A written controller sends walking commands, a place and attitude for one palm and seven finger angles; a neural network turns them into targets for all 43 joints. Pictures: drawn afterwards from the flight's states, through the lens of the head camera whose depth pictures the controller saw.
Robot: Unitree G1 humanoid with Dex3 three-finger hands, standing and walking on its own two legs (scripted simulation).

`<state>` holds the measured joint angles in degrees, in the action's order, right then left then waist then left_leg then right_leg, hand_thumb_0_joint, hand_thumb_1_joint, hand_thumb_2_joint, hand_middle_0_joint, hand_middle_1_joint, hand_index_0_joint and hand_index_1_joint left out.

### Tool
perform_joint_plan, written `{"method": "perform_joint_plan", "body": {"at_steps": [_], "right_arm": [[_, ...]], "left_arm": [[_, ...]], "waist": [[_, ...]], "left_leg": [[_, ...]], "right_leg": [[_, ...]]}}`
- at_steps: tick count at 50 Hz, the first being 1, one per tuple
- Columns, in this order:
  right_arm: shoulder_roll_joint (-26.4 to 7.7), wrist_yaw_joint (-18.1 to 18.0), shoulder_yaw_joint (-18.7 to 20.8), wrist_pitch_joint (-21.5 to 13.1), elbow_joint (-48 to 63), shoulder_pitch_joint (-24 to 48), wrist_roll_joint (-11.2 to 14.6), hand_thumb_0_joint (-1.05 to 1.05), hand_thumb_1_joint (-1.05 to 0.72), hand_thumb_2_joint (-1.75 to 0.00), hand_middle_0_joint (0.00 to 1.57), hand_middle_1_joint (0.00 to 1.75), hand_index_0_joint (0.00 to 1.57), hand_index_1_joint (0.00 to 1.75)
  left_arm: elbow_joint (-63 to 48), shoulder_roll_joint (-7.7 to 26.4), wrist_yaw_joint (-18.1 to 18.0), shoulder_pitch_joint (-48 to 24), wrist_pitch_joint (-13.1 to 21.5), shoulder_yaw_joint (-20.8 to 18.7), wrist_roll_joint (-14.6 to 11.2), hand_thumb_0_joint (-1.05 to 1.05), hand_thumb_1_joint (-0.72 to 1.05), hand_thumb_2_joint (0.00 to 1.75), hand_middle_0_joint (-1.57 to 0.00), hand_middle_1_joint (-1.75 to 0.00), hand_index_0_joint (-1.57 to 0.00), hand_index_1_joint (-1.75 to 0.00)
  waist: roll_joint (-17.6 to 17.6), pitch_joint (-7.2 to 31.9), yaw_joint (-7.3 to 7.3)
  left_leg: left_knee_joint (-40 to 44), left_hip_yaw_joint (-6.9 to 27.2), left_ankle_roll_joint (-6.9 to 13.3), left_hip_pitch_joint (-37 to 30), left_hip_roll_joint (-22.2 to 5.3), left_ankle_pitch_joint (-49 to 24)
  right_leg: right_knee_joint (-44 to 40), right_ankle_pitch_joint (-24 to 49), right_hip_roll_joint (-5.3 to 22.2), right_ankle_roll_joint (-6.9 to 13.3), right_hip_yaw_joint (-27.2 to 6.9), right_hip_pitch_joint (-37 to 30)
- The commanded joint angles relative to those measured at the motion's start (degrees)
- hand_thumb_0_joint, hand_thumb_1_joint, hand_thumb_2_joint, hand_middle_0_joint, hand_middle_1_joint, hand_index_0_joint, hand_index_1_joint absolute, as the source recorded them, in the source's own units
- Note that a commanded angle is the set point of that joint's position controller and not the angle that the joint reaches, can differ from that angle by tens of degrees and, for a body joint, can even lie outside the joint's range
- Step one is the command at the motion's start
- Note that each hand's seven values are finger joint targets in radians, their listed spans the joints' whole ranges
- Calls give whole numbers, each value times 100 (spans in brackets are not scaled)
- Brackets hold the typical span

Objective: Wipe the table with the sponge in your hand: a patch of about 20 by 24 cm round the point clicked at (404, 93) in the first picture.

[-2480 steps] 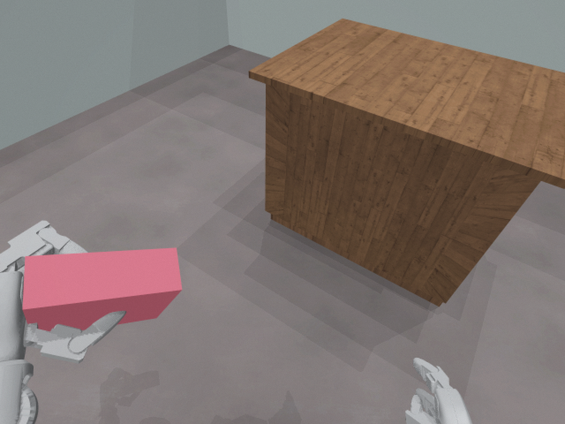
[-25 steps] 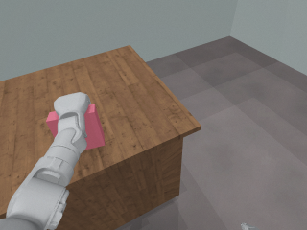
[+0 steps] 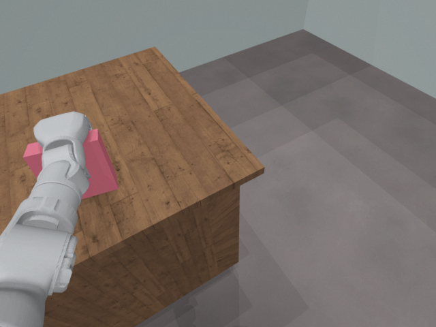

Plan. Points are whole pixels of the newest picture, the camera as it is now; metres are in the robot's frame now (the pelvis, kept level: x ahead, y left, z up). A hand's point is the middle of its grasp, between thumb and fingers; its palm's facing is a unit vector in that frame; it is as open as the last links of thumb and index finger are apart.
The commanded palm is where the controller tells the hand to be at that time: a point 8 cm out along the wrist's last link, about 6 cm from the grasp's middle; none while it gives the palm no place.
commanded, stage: wipe forward along the third lane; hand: left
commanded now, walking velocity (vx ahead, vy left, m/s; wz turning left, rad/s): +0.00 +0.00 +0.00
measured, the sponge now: (80, 176) +0.41 +0.29 +0.05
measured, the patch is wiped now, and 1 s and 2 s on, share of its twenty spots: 0.95 1.00 1.00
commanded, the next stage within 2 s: wipe back along the third lane in 0.48 s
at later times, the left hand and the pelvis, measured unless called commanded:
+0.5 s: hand (67, 132) +0.49 +0.32 +0.10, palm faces -0.15 +0.00 -0.99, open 9.1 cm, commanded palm +0.50 +0.32 +0.13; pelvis +0.02 +0.02 +0.00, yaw -1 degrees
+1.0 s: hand (63, 134) +0.49 +0.33 +0.09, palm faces -0.01 +0.00 -1.00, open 9.1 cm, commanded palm +0.45 +0.30 +0.13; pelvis +0.04 +0.08 +0.01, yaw -2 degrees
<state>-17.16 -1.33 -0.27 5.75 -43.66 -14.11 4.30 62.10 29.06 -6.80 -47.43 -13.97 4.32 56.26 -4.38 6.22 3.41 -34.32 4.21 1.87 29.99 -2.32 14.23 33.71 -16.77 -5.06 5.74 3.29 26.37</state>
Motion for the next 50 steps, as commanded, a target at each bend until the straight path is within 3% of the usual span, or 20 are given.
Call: {"method": "perform_joint_plan", "body": {"at_steps": [1,3,6,10,18,24,26,28,31,34,35,37,38,40,43,44,45,48,50], "right_arm": [[-742,-63,197,-167,535,-21,16,0,-90,-90,20,30,20,30],[-772,-64,171,-163,512,-69,19,0,-90,-90,20,30,20,30],[-797,-71,178,-162,477,-200,10,0,-90,-90,20,30,20,30],[-779,-82,185,-161,504,-277,-3,0,-90,-90,20,30,20,30],[-858,-72,220,-125,454,-595,-52,0,-90,-90,20,30,20,30],[-837,-30,267,-85,422,-694,-79,0,-90,-90,20,30,20,30],[-861,-38,275,-72,388,-749,-83,0,-90,-90,20,30,20,30],[-864,-30,269,-42,380,-781,-81,0,-90,-90,20,30,20,30],[-818,-3,298,-46,404,-805,-104,0,-90,-90,20,30,20,30],[-756,40,336,-1,471,-721,-104,0,-90,-90,20,30,20,30],[-704,49,346,-10,513,-656,-106,0,-90,-90,20,30,20,30],[-724,73,376,32,517,-622,-109,0,-90,-90,20,30,20,30],[-718,76,365,49,544,-562,-90,0,-90,-90,20,30,20,30],[-643,107,358,14,559,-380,-58,0,-90,-90,20,30,20,30],[-654,172,368,43,512,-237,-48,0,-90,-90,20,30,20,30],[-637,186,375,51,521,-154,-43,0,-90,-90,20,30,20,30],[-576,209,353,33,565,-31,-19,0,-90,-90,20,30,20,30],[-583,270,356,108,525,111,-31,0,-90,-90,20,30,20,30],[-520,278,332,125,575,319,-8,0,-90,-90,20,30,20,30]], "left_arm": [[-444,1855,-323,-2268,-88,-232,187,0,10,130,-120,-160,-120,-160],[-294,1997,-275,-2383,-128,-207,274,0,10,130,-120,-160,-120,-160],[-215,2254,-180,-2569,-112,-301,363,0,10,130,-120,-160,-120,-160],[-255,2153,-52,-2660,-28,-217,379,0,10,130,-120,-160,-120,-160],[-106,2519,-52,-2634,201,-497,415,0,10,130,-120,-160,-120,-160],[-41,2200,-121,-2737,146,-279,499,0,10,130,-120,-160,-120,-160],[44,2481,-139,-2830,143,-489,504,0,10,130,-120,-160,-120,-160],[179,2468,-167,-2844,81,-469,505,0,10,130,-120,-160,-120,-160],[171,2219,-152,-2664,84,-389,498,0,10,130,-120,-160,-120,-160],[36,1653,-134,-2260,57,-135,452,0,10,130,-120,-160,-120,-160],[-88,1340,-108,-2195,91,-28,349,0,10,130,-120,-160,-120,-160],[-134,1383,-187,-1705,93,-216,273,0,10,130,-120,-160,-120,-160],[-182,1275,-238,-1687,73,-173,208,0,10,130,-120,-160,-120,-160],[-424,727,-310,-1779,53,68,-1,0,10,130,-120,-160,-120,-160],[-287,438,-455,-1429,-177,177,-41,0,10,130,-120,-160,-120,-160],[-388,254,-478,-1434,-249,283,-57,0,10,130,-120,-160,-120,-160],[-582,-54,-473,-1492,-287,457,-142,0,10,130,-120,-160,-120,-160],[-551,-142,-543,-1309,-600,444,-155,0,10,130,-120,-160,-120,-160],[-839,-441,-527,-1426,-733,595,-290,0,10,130,-120,-160,-120,-160]], "waist": [[722,1156,177],[604,1098,209],[451,1381,216],[315,1644,266],[495,1738,321],[383,1666,399],[389,1753,397],[518,1721,419],[378,1872,349],[313,1930,260],[302,2011,221],[418,2019,84],[509,1926,92],[299,1746,65],[452,1354,14],[478,1356,3],[190,1414,-56],[344,1309,-116],[323,1477,-144]], "left_leg": [[109,-366,210,39,403,-23],[81,-359,207,88,394,2],[32,-339,212,58,386,-164],[-19,-344,216,-42,363,-398],[-138,-392,209,92,367,-612],[-107,-410,213,-128,351,-763],[-98,-411,213,-129,343,-858],[-87,-425,200,-64,355,-836],[-34,-411,193,-316,340,-1033],[-12,-431,175,-637,314,-1287],[38,-399,174,-797,297,-1477],[52,-413,161,-868,300,-1540],[99,-389,152,-863,302,-1500],[223,-319,130,-1089,259,-1618],[319,-223,100,-1275,219,-1550],[341,-206,93,-1369,203,-1582],[410,-143,61,-1526,189,-1721],[446,-60,20,-1697,145,-1771],[487,-6,-14,-1859,127,-2032]], "right_leg": [[-805,1217,473,-549,-834,-994],[-801,1169,474,-538,-838,-921],[-708,1424,463,-521,-820,-1030],[-662,1812,453,-503,-788,-1066],[-574,2423,434,-539,-741,-1165],[-605,2276,345,-496,-603,-861],[-573,2336,338,-491,-593,-929],[-583,2334,332,-500,-551,-944],[-556,2337,299,-458,-486,-918],[-577,2411,262,-420,-404,-868],[-566,2483,251,-391,-358,-881],[-577,2487,224,-390,-327,-978],[-596,2393,213,-388,-291,-959],[-593,2204,205,-337,-201,-746],[-669,1735,141,-310,-86,-482],[-674,1665,133,-299,-60,-451],[-654,1582,137,-256,-38,-382],[-656,1409,112,-235,32,-333],[-635,1522,136,-221,34,-434]]}}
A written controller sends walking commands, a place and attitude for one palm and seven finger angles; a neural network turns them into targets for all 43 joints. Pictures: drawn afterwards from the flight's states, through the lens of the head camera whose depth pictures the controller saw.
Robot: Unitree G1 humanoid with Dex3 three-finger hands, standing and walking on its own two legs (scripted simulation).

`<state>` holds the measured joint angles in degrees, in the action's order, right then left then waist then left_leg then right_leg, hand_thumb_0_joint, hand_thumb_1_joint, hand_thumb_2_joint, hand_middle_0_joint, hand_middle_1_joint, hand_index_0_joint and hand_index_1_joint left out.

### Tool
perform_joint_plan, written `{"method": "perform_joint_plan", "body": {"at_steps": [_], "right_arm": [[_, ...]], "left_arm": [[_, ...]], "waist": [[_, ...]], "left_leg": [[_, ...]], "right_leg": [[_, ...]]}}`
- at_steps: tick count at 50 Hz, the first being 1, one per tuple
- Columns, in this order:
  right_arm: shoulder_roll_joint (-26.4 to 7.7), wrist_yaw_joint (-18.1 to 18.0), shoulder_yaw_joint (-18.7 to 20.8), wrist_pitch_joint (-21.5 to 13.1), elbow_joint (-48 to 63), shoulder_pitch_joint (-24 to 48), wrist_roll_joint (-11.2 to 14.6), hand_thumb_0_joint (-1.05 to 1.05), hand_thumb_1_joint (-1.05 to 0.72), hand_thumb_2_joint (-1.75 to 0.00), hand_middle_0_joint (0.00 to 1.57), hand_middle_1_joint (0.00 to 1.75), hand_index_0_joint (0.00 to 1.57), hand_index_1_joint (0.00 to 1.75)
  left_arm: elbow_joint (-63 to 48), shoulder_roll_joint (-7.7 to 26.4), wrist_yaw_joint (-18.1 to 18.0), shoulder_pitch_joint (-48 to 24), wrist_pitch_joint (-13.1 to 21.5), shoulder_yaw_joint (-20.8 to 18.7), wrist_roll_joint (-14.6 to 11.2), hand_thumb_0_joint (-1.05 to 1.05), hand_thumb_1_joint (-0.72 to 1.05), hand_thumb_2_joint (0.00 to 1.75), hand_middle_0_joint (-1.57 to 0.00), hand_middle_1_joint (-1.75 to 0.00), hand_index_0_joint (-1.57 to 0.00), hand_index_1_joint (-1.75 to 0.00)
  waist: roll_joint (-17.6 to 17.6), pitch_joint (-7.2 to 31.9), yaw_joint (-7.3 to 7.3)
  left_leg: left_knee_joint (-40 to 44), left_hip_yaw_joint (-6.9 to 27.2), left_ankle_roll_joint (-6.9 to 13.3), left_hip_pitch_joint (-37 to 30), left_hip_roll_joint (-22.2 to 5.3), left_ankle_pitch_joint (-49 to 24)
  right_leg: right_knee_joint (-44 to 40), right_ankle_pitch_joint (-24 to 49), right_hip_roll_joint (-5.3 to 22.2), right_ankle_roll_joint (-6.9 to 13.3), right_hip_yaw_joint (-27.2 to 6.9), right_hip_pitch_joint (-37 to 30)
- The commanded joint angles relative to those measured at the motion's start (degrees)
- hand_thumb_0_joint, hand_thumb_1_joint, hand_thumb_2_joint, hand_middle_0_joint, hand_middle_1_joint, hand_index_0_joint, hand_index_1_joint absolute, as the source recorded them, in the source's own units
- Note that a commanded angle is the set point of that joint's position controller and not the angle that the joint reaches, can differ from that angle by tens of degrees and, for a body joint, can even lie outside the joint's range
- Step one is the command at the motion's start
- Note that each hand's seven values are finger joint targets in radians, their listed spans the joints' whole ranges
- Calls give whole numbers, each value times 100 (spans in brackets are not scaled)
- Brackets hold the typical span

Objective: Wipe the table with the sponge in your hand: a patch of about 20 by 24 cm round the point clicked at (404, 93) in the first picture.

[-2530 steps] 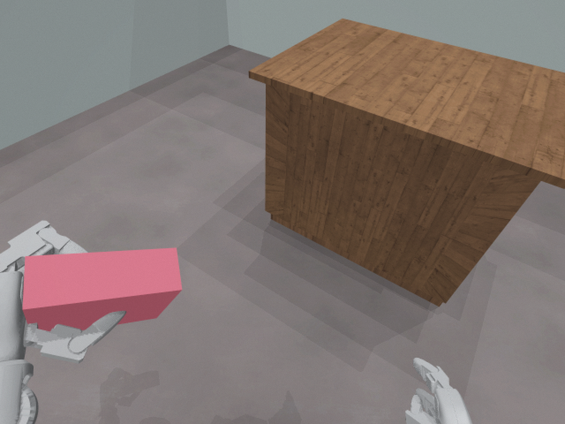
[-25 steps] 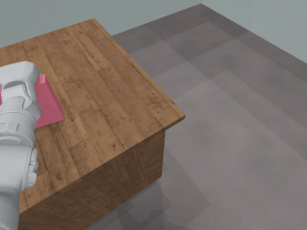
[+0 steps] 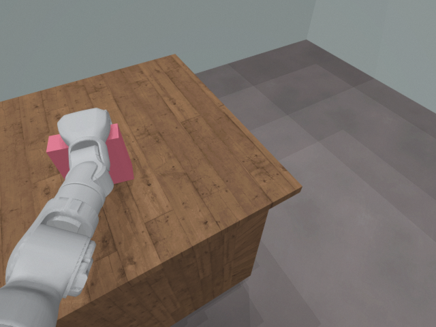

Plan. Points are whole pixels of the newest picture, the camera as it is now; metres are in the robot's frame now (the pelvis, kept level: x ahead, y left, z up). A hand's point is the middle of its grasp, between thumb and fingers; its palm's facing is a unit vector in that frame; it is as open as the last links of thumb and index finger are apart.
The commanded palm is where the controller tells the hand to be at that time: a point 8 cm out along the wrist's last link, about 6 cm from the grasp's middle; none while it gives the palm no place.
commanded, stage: wipe back along the third lane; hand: left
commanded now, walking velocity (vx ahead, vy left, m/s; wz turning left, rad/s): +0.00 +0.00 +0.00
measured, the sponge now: (98, 167) +0.43 +0.27 +0.04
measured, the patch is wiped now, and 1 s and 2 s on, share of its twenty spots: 1.00 1.00 1.00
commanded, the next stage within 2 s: slide back across to the middle lane in 1.20 s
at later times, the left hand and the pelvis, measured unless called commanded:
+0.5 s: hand (103, 164) +0.39 +0.23 +0.09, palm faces +0.01 -0.02 -1.00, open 9.1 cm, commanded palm +0.35 +0.20 +0.13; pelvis +0.01 -0.01 +0.00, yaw +2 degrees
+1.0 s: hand (115, 185) +0.34 +0.19 +0.09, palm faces +0.05 -0.05 -1.00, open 9.0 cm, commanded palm +0.30 +0.18 +0.12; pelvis +0.01 -0.04 +0.01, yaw +1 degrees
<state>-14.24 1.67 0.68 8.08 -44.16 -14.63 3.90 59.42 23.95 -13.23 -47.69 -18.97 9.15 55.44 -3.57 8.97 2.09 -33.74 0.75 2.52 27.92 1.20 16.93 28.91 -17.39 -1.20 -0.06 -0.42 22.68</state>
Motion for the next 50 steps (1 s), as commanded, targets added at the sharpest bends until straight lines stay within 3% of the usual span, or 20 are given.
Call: {"method": "perform_joint_plan", "body": {"at_steps": [1,4,5,6,10,14,15,19,29,30,33,35,39,40,41,42,43,45,48,50], "right_arm": [[-808,5,244,-93,641,400,24,0,-90,-90,20,30,20,30],[-798,49,219,14,722,624,27,0,-90,-90,20,30,20,30],[-788,38,193,37,765,760,42,0,-90,-90,20,30,20,30],[-770,41,189,67,763,785,43,0,-90,-90,20,30,20,30],[-737,38,144,172,884,1076,71,0,-90,-90,20,30,20,30],[-745,34,106,288,983,1224,68,0,-90,-90,20,30,20,30],[-692,25,101,284,1064,1331,86,0,-90,-90,20,30,20,30],[-747,5,59,357,1100,1385,75,0,-90,-90,20,30,20,30],[-748,0,-1,338,1325,1664,128,0,-90,-90,20,30,20,30],[-736,-9,0,330,1375,1739,125,0,-90,-90,20,30,20,30],[-761,-24,-9,296,1396,1736,136,0,-90,-90,20,30,20,30],[-766,-28,-15,277,1450,1816,142,0,-90,-90,20,30,20,30],[-747,-14,-14,216,1535,1913,155,0,-90,-90,20,30,20,30],[-770,-20,-4,222,1519,1939,158,0,-90,-90,20,30,20,30],[-754,-21,-19,217,1555,1963,161,0,-90,-90,20,30,20,30],[-767,-23,-12,203,1519,1952,169,0,-90,-90,20,30,20,30],[-747,-14,-7,182,1556,1995,164,0,-90,-90,20,30,20,30],[-779,-4,-8,165,1563,2082,162,0,-90,-90,20,30,20,30],[-725,32,-2,129,1621,2143,178,0,-90,-90,20,30,20,30],[-747,35,13,127,1622,2236,172,0,-90,-90,20,30,20,30]], "left_arm": [[-647,-116,119,-1212,-326,247,-244,0,10,130,-120,-160,-120,-160],[-952,-219,152,-895,-603,263,-356,0,10,130,-120,-160,-120,-160],[-1107,-143,181,-943,-659,148,-391,0,10,130,-120,-160,-120,-160],[-1158,-419,202,-949,-742,430,-395,0,10,130,-120,-160,-120,-160],[-1543,-537,330,-803,-1058,484,-421,0,10,130,-120,-160,-120,-160],[-1901,-639,469,-522,-1269,685,-307,0,10,130,-120,-160,-120,-160],[-2133,-846,517,-635,-1251,804,-351,0,10,130,-120,-160,-120,-160],[-2275,-495,587,-237,-1385,623,-285,0,10,130,-120,-160,-120,-160],[-3085,-602,803,366,-1509,836,-316,0,10,130,-120,-160,-120,-160],[-3196,-500,834,453,-1510,676,-369,0,10,130,-120,-160,-120,-160],[-3369,-473,876,765,-1496,731,-371,0,10,130,-120,-160,-120,-160],[-3556,-275,901,1042,-1484,493,-423,0,10,130,-120,-160,-120,-160],[-3990,-351,938,1610,-1477,568,-502,0,10,130,-120,-160,-120,-160],[-4044,-140,932,1626,-1487,346,-484,0,10,130,-120,-160,-120,-160],[-4176,-381,944,1559,-1507,617,-502,0,10,130,-120,-160,-120,-160],[-4143,-237,934,1634,-1527,487,-469,0,10,130,-120,-160,-120,-160],[-4291,-410,939,1737,-1540,625,-488,0,10,130,-120,-160,-120,-160],[-4416,-103,919,2061,-1581,322,-488,0,10,130,-120,-160,-120,-160],[-4670,-475,913,2242,-1626,661,-484,0,10,130,-120,-160,-120,-160],[-4771,-246,900,2400,-1677,434,-462,0,10,130,-120,-160,-120,-160]], "waist": [[165,1211,-45],[372,1313,-115],[253,1354,-193],[301,1242,-96],[546,1115,-147],[456,1059,-180],[447,1158,-166],[543,1052,-226],[544,877,-266],[634,959,-337],[740,892,-305],[770,908,-405],[866,779,-413],[908,783,-448],[828,644,-386],[903,593,-398],[838,607,-406],[840,657,-520],[876,598,-472],[889,618,-546]], "left_leg": [[415,354,-103,-1761,-230,-2402],[424,333,-128,-1825,-207,-2490],[474,361,-154,-1839,-223,-2582],[450,372,-156,-1922,-213,-2636],[522,366,-146,-1895,-196,-2664],[515,322,-144,-1942,-143,-2645],[508,336,-133,-2024,-153,-2787],[499,236,-92,-1889,-78,-2556],[475,110,-6,-1794,11,-2378],[493,117,16,-1749,17,-2332],[454,29,37,-1696,69,-2238],[477,18,42,-1624,72,-2270],[440,-90,59,-1575,126,-2199],[486,-49,47,-1548,94,-2180],[492,-89,59,-1558,114,-2090],[490,-74,52,-1546,112,-2050],[487,-105,59,-1576,128,-2078],[507,-92,39,-1547,116,-2089],[492,-111,45,-1586,124,-2039],[509,-103,35,-1586,111,-2030]], "right_leg": [[-143,1567,-260,350,425,-57],[-199,1719,-252,350,420,-303],[-173,1724,-230,382,415,-358],[-174,1737,-235,362,436,-303],[-234,1874,-210,374,459,-503],[-249,1938,-195,402,450,-616],[-225,2003,-185,404,449,-653],[-240,2203,-168,418,418,-897],[-217,2573,-122,410,355,-1190],[-244,2597,-115,407,320,-1284],[-225,2826,-87,368,269,-1426],[-226,3004,-69,365,218,-1580],[-242,3320,-38,304,146,-1731],[-246,3224,-44,315,122,-1733],[-251,3134,-44,299,153,-1663],[-257,3094,-56,306,124,-1629],[-268,3168,-49,297,119,-1656],[-260,3215,-47,312,46,-1744],[-228,3124,-60,301,90,-1681],[-242,3107,-61,311,16,-1712]]}}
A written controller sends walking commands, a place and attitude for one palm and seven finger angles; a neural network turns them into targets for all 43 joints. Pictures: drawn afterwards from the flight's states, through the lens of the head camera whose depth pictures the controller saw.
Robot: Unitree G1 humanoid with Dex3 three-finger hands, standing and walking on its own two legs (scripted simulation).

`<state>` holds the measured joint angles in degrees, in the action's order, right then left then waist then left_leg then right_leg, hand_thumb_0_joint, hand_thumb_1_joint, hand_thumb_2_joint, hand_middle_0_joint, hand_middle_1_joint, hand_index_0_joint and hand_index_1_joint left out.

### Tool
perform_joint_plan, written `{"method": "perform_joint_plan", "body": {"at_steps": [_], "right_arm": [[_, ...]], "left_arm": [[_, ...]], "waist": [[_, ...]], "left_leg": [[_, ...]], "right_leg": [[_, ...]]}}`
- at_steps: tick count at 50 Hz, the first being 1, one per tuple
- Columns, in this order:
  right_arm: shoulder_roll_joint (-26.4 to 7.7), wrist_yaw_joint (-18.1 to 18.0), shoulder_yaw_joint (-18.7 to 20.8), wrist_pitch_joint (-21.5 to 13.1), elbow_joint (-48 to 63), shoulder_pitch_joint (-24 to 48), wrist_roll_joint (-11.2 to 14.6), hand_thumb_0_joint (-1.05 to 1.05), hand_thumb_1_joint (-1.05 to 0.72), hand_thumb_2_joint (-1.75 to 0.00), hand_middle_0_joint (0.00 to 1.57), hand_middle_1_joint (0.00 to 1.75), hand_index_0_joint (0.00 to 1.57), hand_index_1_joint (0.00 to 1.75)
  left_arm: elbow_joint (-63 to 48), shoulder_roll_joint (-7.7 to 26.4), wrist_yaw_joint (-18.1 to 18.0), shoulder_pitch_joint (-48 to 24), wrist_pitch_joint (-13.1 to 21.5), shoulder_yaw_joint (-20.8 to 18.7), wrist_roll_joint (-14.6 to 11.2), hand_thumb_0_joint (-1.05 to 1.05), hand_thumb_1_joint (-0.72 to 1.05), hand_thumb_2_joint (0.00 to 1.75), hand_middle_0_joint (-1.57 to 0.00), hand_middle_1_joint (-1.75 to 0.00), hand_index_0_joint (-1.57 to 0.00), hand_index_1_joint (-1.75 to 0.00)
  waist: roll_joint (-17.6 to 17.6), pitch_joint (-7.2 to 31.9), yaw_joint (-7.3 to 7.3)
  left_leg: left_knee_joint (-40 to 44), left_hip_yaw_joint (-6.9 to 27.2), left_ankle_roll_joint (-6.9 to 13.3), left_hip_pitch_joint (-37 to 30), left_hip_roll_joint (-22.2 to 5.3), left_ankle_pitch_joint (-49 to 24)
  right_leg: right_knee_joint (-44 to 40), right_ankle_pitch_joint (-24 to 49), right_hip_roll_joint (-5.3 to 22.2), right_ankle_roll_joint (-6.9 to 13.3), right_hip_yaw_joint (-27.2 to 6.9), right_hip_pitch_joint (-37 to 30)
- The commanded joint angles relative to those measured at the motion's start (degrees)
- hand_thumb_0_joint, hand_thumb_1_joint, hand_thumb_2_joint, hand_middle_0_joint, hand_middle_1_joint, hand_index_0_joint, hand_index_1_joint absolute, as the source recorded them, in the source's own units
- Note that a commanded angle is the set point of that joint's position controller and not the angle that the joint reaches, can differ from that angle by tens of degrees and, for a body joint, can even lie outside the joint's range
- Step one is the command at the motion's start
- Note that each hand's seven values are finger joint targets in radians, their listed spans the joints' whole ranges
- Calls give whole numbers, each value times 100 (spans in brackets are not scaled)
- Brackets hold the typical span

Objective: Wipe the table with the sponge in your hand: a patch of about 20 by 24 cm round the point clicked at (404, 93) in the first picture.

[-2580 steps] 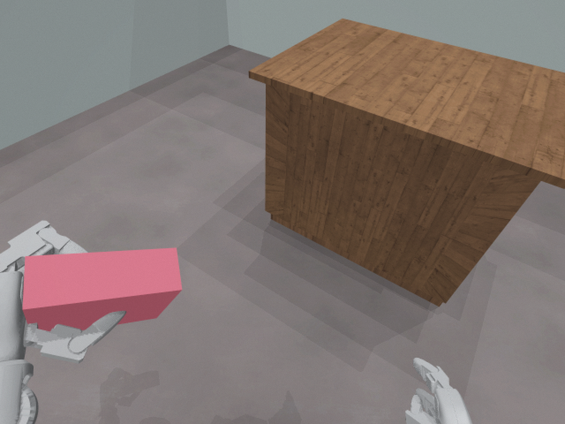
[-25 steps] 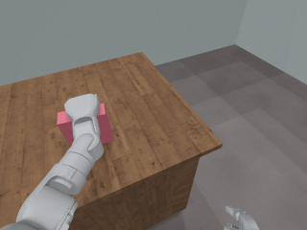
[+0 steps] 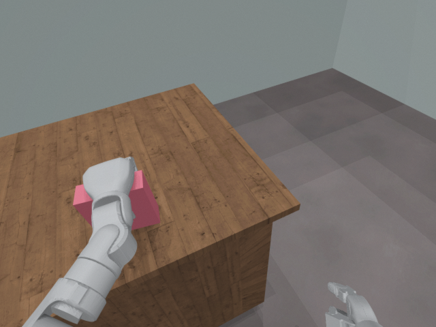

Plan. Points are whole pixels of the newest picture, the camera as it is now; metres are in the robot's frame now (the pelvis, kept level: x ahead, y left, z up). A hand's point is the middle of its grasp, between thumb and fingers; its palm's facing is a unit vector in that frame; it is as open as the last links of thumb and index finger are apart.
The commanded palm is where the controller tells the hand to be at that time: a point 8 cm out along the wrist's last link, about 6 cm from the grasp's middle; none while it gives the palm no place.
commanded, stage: wipe back along the third lane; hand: left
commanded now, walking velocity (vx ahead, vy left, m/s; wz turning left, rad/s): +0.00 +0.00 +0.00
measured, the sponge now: (124, 211) +0.34 +0.24 +0.04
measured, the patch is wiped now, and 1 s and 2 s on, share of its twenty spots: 1.00 1.00 1.00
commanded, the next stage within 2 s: slide back across to the middle lane in 0.20 s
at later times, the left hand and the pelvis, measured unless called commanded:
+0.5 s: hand (122, 208) +0.31 +0.21 +0.09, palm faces +0.06 -0.10 -0.99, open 9.0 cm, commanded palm +0.26 +0.22 +0.13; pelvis -0.02 +0.00 +0.00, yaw -1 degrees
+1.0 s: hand (103, 215) +0.29 +0.24 +0.10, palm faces +0.08 -0.12 -0.99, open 9.0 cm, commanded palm +0.24 +0.26 +0.14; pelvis -0.01 -0.01 +0.00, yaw -3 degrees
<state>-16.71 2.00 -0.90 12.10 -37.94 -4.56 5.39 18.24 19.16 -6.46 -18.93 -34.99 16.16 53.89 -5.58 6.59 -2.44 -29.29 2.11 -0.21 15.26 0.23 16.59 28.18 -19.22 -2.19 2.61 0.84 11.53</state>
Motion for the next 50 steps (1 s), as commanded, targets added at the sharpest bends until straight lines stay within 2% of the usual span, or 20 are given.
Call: {"method": "perform_joint_plan", "body": {"at_steps": [1,5,6,10,13,15,18,20,21,24,25,28,35,36,39,40,43,45,48,50], "right_arm": [[-471,0,157,-286,1036,1227,26,0,-90,-90,20,30,20,30],[-492,-2,151,-303,1034,1383,25,0,-90,-90,20,30,20,30],[-437,-13,131,-308,1068,1404,31,0,-90,-90,20,30,20,30],[-456,-18,113,-298,1036,1523,38,0,-90,-90,20,30,20,30],[-404,15,108,-320,1077,1523,50,0,-90,-90,20,30,20,30],[-443,18,112,-317,1064,1568,31,0,-90,-90,20,30,20,30],[-403,-36,92,-318,1052,1568,36,0,-90,-90,20,30,20,30],[-472,-108,85,-307,988,1614,-5,0,-90,-90,20,30,20,30],[-415,-118,66,-325,1028,1612,-1,0,-90,-90,20,30,20,30],[-393,-125,59,-377,1044,1627,-8,0,-90,-90,20,30,20,30],[-421,-129,56,-367,1053,1673,-28,0,-90,-90,20,30,20,30],[-390,-144,45,-411,1058,1606,-27,0,-90,-90,20,30,20,30],[-451,-229,61,-484,1020,1606,-73,0,-90,-90,20,30,20,30],[-416,-236,61,-512,1054,1565,-71,0,-90,-90,20,30,20,30],[-428,-229,70,-557,1046,1550,-80,0,-90,-90,20,30,20,30],[-473,-241,78,-546,1026,1596,-96,0,-90,-90,20,30,20,30],[-440,-248,80,-581,1032,1543,-90,0,-90,-90,20,30,20,30],[-478,-247,85,-585,1050,1611,-108,0,-90,-90,20,30,20,30],[-435,-250,100,-621,1086,1557,-102,0,-90,-90,20,30,20,30],[-492,-291,104,-599,1035,1594,-119,0,-90,-90,20,30,20,30]], "left_arm": [[-746,2,223,-466,-94,-51,-333,0,10,130,-120,-160,-120,-160],[-894,335,187,-202,-186,-355,-277,0,10,130,-120,-160,-120,-160],[-968,-34,205,-380,-219,27,-291,0,10,130,-120,-160,-120,-160],[-953,242,205,-382,-331,-177,-204,0,10,130,-120,-160,-120,-160],[-1015,-180,227,-370,-358,225,-185,0,10,130,-120,-160,-120,-160],[-1020,196,197,-258,-368,-136,-180,0,10,130,-120,-160,-120,-160],[-1040,119,202,-669,-377,6,-146,0,10,130,-120,-160,-120,-160],[-977,856,159,-750,-387,-609,-59,0,10,130,-120,-160,-120,-160],[-1048,584,158,-851,-369,-379,-74,0,10,130,-120,-160,-120,-160],[-1201,681,191,-639,-304,-481,-50,0,10,130,-120,-160,-120,-160],[-1309,999,186,-593,-289,-745,-3,0,10,130,-120,-160,-120,-160],[-1379,753,224,-716,-252,-471,40,0,10,130,-120,-160,-120,-160],[-1489,1370,251,-410,-151,-1047,75,0,10,130,-120,-160,-120,-160],[-1559,1063,262,-378,-123,-786,43,0,10,130,-120,-160,-120,-160],[-1672,1272,255,-33,-63,-1016,3,0,10,130,-120,-160,-120,-160],[-1683,1631,240,46,-59,-1334,38,0,10,130,-120,-160,-120,-160],[-1734,1424,245,249,-12,-1199,-30,0,10,130,-120,-160,-120,-160],[-1943,1776,257,543,12,-1560,-56,0,10,130,-120,-160,-120,-160],[-2113,1644,282,962,71,-1504,-167,0,10,130,-120,-160,-120,-160],[-2154,2045,319,874,63,-1791,-131,0,10,130,-120,-160,-120,-160]], "waist": [[1107,833,-43],[1081,765,-157],[1021,732,-61],[947,520,-137],[940,574,-71],[890,643,-178],[983,588,-98],[857,566,-226],[788,639,-172],[785,720,-251],[643,745,-323],[708,637,-213],[651,662,-356],[739,719,-293],[729,780,-361],[715,766,-418],[837,611,-349],[699,693,-463],[795,646,-410],[684,527,-421]], "left_leg": [[59,-279,319,-332,222,-1958],[100,-251,292,-308,211,-1873],[83,-306,306,-352,226,-1833],[189,-226,276,-317,191,-1581],[137,-239,278,-381,196,-1605],[165,-209,271,-372,183,-1572],[200,-227,287,-375,206,-1381],[267,-202,274,-360,194,-1273],[242,-251,285,-398,223,-1346],[225,-217,282,-454,230,-1516],[280,-159,270,-453,216,-1507],[263,-188,282,-467,222,-1493],[327,-169,281,-503,230,-1540],[294,-219,299,-520,249,-1568],[262,-226,294,-525,256,-1695],[280,-194,282,-503,259,-1694],[247,-256,284,-439,263,-1705],[242,-218,279,-464,272,-1807],[167,-296,283,-421,281,-1864],[184,-261,286,-433,280,-1798]], "right_leg": [[-138,3253,47,19,-49,-608],[-166,3121,31,45,-157,-572],[-148,3062,51,18,-93,-540],[-229,2490,14,63,-148,-324],[-167,2455,15,63,-61,-289],[-183,2385,0,91,-146,-319],[-229,2062,1,60,-116,-270],[-282,1848,-4,90,-239,-270],[-221,1946,10,76,-162,-351],[-206,2116,-6,90,-176,-447],[-223,2016,-22,130,-256,-445],[-216,1986,-32,109,-175,-390],[-290,2026,-52,138,-360,-486],[-252,2085,-38,98,-274,-554],[-240,2385,-42,94,-339,-669],[-263,2391,-54,128,-500,-689],[-249,2547,-44,75,-428,-694],[-223,2746,-38,108,-573,-789],[-173,3091,1,39,-551,-896],[-223,2997,-10,63,-699,-799]]}}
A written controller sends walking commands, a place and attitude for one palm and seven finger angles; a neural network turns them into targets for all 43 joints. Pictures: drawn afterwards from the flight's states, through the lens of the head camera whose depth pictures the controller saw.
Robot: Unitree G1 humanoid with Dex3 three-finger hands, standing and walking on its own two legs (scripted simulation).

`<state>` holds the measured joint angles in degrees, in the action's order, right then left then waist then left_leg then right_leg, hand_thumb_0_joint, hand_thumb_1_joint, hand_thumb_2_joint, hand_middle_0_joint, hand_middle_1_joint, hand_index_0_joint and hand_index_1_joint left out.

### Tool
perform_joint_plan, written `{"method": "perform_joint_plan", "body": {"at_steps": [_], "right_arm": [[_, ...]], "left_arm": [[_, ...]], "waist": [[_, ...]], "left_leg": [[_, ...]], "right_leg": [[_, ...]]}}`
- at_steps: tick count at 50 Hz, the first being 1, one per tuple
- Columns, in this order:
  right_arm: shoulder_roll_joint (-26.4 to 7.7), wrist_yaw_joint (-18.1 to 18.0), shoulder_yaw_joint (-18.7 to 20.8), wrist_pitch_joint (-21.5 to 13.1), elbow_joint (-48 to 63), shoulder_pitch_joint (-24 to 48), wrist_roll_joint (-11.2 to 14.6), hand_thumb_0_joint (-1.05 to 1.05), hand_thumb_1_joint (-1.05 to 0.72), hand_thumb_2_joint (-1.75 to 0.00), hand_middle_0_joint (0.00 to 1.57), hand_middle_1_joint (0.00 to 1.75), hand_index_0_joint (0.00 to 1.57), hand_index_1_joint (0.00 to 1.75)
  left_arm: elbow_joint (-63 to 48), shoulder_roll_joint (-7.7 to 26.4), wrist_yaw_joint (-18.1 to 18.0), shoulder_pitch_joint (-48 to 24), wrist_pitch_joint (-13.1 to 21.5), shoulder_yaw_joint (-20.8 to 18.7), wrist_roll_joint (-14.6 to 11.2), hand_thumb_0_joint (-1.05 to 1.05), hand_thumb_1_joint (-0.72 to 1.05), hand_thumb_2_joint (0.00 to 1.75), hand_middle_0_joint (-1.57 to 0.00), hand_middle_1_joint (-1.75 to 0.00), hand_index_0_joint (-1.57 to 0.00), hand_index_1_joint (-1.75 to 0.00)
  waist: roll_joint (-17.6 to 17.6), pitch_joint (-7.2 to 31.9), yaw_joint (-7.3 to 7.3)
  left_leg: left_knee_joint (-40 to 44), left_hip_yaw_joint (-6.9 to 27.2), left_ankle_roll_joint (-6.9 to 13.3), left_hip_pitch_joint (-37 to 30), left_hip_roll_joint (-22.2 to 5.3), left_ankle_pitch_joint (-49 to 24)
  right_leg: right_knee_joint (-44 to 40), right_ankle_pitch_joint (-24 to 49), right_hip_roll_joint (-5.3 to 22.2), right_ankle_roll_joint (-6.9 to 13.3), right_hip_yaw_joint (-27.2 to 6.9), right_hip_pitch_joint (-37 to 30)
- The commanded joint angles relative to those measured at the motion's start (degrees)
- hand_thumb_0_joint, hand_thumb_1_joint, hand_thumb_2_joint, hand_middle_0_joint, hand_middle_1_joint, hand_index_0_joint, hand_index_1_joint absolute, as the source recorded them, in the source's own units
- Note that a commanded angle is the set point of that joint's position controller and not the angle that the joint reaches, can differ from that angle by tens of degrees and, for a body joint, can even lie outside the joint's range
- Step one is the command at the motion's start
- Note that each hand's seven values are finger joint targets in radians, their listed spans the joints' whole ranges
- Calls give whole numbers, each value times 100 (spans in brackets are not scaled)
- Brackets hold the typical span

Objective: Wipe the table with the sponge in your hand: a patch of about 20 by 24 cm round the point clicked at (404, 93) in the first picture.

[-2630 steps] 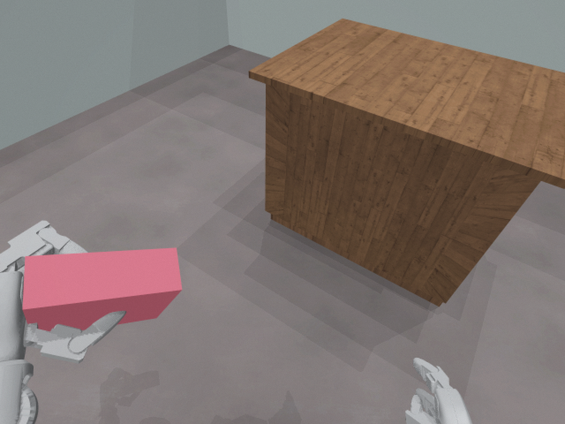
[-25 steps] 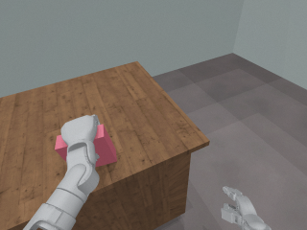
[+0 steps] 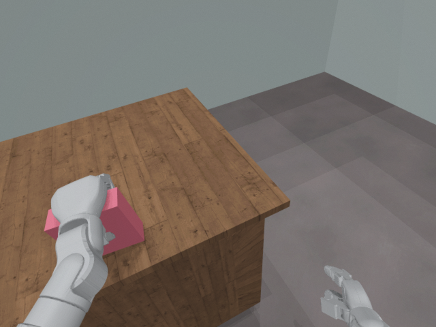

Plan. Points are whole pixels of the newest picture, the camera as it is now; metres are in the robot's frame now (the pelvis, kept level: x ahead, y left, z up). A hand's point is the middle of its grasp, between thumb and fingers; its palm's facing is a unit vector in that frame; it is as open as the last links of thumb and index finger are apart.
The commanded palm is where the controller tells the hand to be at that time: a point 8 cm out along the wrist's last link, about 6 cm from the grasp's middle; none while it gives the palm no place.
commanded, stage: wipe forward along the middle lane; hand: left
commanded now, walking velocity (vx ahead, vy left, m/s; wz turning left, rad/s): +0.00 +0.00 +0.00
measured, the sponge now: (105, 231) +0.28 +0.27 +0.04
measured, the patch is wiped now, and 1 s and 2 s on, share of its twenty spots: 1.00 1.00 1.00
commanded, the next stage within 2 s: slide back across to the first lane in 1.70 s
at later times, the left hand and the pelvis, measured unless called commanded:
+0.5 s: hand (82, 212) +0.29 +0.31 +0.08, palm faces -0.07 -0.07 -1.00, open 9.1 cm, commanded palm +0.28 +0.32 +0.13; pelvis -0.01 -0.01 +0.00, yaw +3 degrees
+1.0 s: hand (78, 197) +0.33 +0.33 +0.08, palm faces -0.11 -0.01 -0.99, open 9.1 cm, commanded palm +0.33 +0.34 +0.12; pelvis -0.04 -0.01 -0.01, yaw +3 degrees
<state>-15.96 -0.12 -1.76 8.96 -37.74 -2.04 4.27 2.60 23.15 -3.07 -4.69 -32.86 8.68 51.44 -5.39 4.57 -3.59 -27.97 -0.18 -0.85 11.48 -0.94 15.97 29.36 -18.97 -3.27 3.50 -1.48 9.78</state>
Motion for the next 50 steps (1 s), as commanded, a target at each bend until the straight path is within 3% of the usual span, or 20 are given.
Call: {"method": "perform_joint_plan", "body": {"at_steps": [1,5,7,11,14,15,16,18,20,23,25,28,30,33,35,38,40,43,45,50], "right_arm": [[-543,-98,188,-281,1028,1310,5,0,-90,-90,20,30,20,30],[-596,-160,189,-335,991,1269,4,0,-90,-90,20,30,20,30],[-601,-225,197,-359,922,1155,15,0,-90,-90,20,30,20,30],[-637,-355,207,-411,810,928,-11,0,-90,-90,20,30,20,30],[-655,-391,203,-468,700,734,-41,0,-90,-90,20,30,20,30],[-672,-392,204,-475,678,708,-57,0,-90,-90,20,30,20,30],[-652,-396,227,-491,690,583,-59,0,-90,-90,20,30,20,30],[-680,-386,252,-505,662,481,-61,0,-90,-90,20,30,20,30],[-718,-388,248,-492,643,465,-62,0,-90,-90,20,30,20,30],[-746,-402,286,-488,584,279,-39,0,-90,-90,20,30,20,30],[-784,-411,274,-481,553,237,-48,0,-90,-90,20,30,20,30],[-802,-412,313,-481,478,19,-46,0,-90,-90,20,30,20,30],[-828,-403,310,-454,466,-18,-38,0,-90,-90,20,30,20,30],[-824,-383,353,-446,445,-201,-21,0,-90,-90,20,30,20,30],[-822,-381,350,-430,470,-188,-3,0,-90,-90,20,30,20,30],[-852,-382,375,-430,379,-388,-2,0,-90,-90,20,30,20,30],[-852,-375,382,-425,372,-428,7,0,-90,-90,20,30,20,30],[-875,-362,397,-427,288,-619,6,0,-90,-90,20,30,20,30],[-874,-362,395,-413,290,-651,14,0,-90,-90,20,30,20,30],[-890,-346,368,-398,216,-776,37,0,-90,-90,20,30,20,30]], "left_arm": [[-611,1505,-6,-608,-134,-901,101,0,10,130,-120,-160,-120,-160],[-466,1620,146,-915,-130,-860,169,0,10,130,-120,-160,-120,-160],[-153,1513,219,-1196,-18,-713,158,0,10,130,-120,-160,-120,-160],[316,1680,317,-1882,346,-723,239,0,10,130,-120,-160,-120,-160],[794,1818,306,-2042,699,-870,333,0,10,130,-120,-160,-120,-160],[851,2028,292,-2156,804,-1069,393,0,10,130,-120,-160,-120,-160],[940,1723,271,-2258,915,-818,397,0,10,130,-120,-160,-120,-160],[1156,1690,228,-2248,1090,-840,408,0,10,130,-120,-160,-120,-160],[1495,2053,177,-2255,1190,-1180,410,0,10,130,-120,-160,-120,-160],[1886,1805,140,-2602,1317,-906,396,0,10,130,-120,-160,-120,-160],[2118,2246,101,-2761,1408,-1253,440,0,10,130,-120,-160,-120,-160],[2558,2096,64,-2903,1558,-1074,501,0,10,130,-120,-160,-120,-160],[2699,2475,44,-3089,1663,-1357,544,0,10,130,-120,-160,-120,-160],[2962,2168,-6,-3247,1801,-1079,554,0,10,130,-120,-160,-120,-160],[3016,2320,-34,-3422,1886,-1214,517,0,10,130,-120,-160,-120,-160],[3400,2340,-118,-3788,2018,-1138,544,0,10,130,-120,-160,-120,-160],[3537,2509,-166,-3934,2127,-1289,563,0,10,130,-120,-160,-120,-160],[3939,2500,-259,-4241,2268,-1191,620,0,10,130,-120,-160,-120,-160],[4013,2659,-297,-4446,2344,-1286,646,0,10,130,-120,-160,-120,-160],[4401,2833,-387,-5037,2397,-1230,659,0,10,130,-120,-160,-120,-160]], "waist": [[650,679,-225],[604,538,-169],[798,389,-33],[738,505,83],[736,669,53],[697,721,20],[745,770,93],[720,803,84],[785,753,-2],[908,563,143],[885,630,65],[1023,565,175],[841,668,96],[804,686,204],[696,827,155],[844,678,312],[809,803,266],[961,702,388],[792,901,337],[642,900,469]], "left_leg": [[63,-56,354,-12,397,-1682],[70,-1,383,-75,400,-1632],[75,-22,401,-24,398,-1453],[120,-30,429,-53,417,-1217],[70,-14,411,0,428,-1335],[97,33,412,-6,427,-1322],[65,-17,418,26,430,-1321],[39,-19,405,80,429,-1333],[70,35,405,218,426,-1209],[45,-23,412,359,416,-992],[59,38,426,449,415,-966],[-26,-23,433,599,419,-851],[7,46,431,709,410,-787],[-70,11,438,766,405,-696],[-33,62,441,819,398,-668],[-121,37,460,946,384,-463],[-114,86,464,1020,381,-514],[-196,63,485,1155,372,-285],[-182,106,475,1215,363,-359],[-228,129,480,1375,339,-149]], "right_leg": [[-341,2843,112,-51,-379,-613],[-470,2692,102,-42,-413,-382],[-561,2467,116,-96,-316,-253],[-672,2059,123,-105,-252,-175],[-641,2321,124,-92,-223,-246],[-663,2256,99,-45,-312,-201],[-613,2283,115,-81,-178,-220],[-597,2364,109,-81,-146,-197],[-651,2208,104,-50,-271,-154],[-673,1927,118,-125,-125,50],[-689,1873,114,-86,-238,39],[-656,1791,123,-142,-152,146],[-652,1617,123,-93,-231,150],[-613,1484,122,-121,-123,283],[-620,1410,123,-91,-162,247],[-617,1157,126,-144,-125,451],[-589,1217,120,-114,-145,433],[-585,946,133,-166,-128,620],[-533,1016,131,-121,-143,558],[-554,746,136,-137,-158,731]]}}
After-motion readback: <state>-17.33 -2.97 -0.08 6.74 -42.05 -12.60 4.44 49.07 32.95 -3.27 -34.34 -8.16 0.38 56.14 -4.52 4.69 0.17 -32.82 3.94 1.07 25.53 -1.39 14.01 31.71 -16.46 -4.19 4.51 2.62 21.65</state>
